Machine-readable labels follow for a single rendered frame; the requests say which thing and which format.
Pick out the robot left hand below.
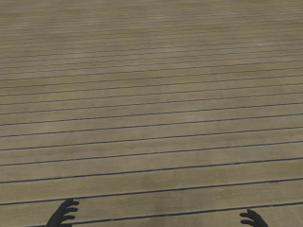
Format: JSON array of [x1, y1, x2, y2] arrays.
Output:
[[45, 198, 80, 227]]

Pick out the robot right hand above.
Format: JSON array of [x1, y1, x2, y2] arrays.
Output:
[[240, 209, 268, 227]]

